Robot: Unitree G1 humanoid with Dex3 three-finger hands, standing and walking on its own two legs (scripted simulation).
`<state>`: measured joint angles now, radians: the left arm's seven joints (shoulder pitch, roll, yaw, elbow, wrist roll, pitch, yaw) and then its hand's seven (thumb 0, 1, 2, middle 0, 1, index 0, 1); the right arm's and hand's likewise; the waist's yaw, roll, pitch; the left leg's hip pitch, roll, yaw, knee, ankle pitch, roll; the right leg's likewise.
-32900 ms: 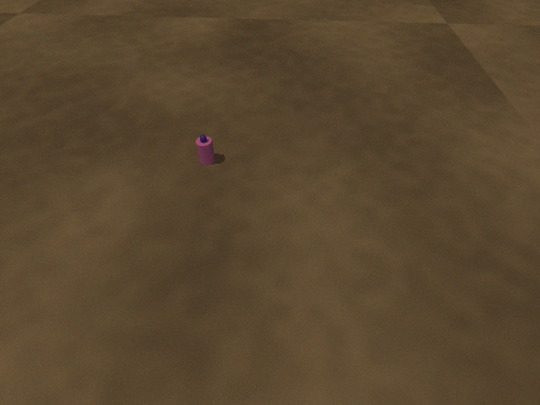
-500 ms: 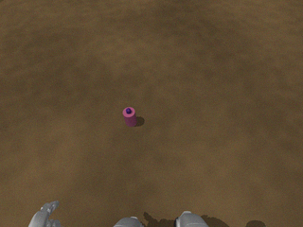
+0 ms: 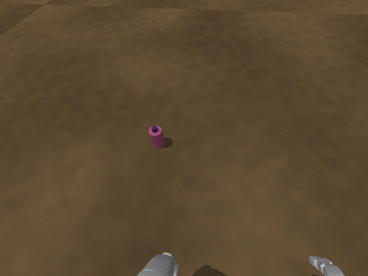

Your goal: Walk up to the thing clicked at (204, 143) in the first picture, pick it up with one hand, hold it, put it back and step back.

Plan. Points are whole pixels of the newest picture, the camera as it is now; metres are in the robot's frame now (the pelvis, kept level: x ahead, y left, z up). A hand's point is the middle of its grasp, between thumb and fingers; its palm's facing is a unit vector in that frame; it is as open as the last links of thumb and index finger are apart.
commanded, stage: step back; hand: left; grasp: from the side
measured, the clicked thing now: (156, 135) +1.01 +0.30 -0.67
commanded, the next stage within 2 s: stand in 1.04 s
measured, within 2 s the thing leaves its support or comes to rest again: neither
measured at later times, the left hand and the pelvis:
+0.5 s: hand out of the picture +0.00 +0.29 -0.14, palm faces +0.05 -0.92 -0.38, open 7.4 cm; pelvis -0.04 +0.00 +0.00, yaw +4 degrees
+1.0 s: hand out of the picture +0.07 +0.30 -0.15, palm faces +0.11 -0.92 -0.39, open 7.4 cm; pelvis +0.02 +0.02 +0.00, yaw +6 degrees
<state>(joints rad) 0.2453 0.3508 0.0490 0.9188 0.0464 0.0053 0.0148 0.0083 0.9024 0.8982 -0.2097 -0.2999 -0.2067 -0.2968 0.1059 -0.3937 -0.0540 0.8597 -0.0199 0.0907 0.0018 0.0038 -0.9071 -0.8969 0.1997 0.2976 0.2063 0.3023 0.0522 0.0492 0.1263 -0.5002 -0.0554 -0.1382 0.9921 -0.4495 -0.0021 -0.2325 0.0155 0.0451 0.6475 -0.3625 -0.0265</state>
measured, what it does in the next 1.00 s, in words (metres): steps on the spot: left foot, then right foot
